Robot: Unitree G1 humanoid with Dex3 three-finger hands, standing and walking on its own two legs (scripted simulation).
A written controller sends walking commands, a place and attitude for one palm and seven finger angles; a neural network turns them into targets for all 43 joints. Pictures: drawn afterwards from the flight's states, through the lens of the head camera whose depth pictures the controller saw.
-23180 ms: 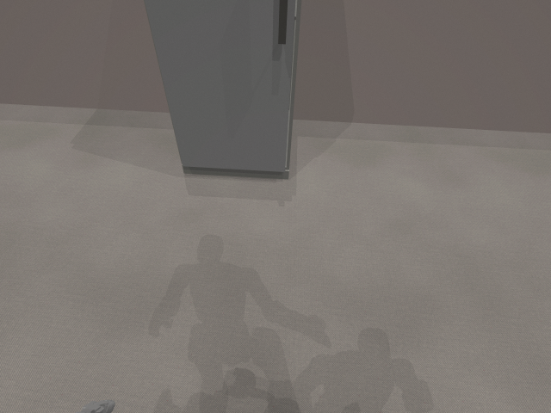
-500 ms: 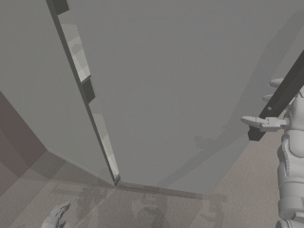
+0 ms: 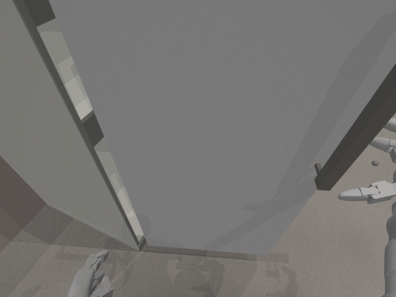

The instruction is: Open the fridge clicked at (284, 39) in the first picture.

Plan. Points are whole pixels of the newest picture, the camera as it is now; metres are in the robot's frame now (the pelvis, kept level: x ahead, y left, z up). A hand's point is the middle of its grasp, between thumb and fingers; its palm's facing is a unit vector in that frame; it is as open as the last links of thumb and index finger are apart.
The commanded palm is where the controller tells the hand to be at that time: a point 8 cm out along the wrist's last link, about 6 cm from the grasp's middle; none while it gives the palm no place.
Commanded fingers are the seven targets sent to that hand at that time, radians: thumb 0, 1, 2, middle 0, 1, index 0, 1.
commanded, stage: slip the hand off the handle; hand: right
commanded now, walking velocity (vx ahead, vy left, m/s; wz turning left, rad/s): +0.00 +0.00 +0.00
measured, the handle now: (372, 102) +0.39 -0.26 +0.23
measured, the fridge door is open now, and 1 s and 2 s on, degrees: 70 70 70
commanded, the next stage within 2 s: draw the hand back to the body in 1.10 s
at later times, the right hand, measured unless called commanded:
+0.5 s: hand out of the picture +0.31 -0.35 +0.15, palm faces +0.36 +0.91 -0.18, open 14.7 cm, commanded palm +0.26 -0.37 +0.15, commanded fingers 0.00 0.55 -0.20 0.25 1.15 0.25 1.15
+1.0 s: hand out of the picture +0.22 -0.31 +0.15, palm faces +0.38 +0.90 -0.20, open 14.7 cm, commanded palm +0.16 -0.35 +0.15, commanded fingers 0.00 0.55 -0.20 0.25 1.15 0.25 1.15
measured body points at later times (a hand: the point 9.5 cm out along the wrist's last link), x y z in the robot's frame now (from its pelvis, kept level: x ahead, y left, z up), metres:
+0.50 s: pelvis +0.00 -0.01 +0.00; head +0.02 -0.02 +0.45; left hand +0.14 +0.23 -0.10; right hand +0.28 -0.39 +0.16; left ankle -0.02 +0.12 -0.72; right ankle +0.02 -0.12 -0.72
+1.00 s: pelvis -0.01 +0.00 +0.00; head -0.02 +0.01 +0.45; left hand +0.19 +0.22 -0.07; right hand +0.19 -0.36 +0.16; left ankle -0.02 +0.12 -0.72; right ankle +0.02 -0.12 -0.72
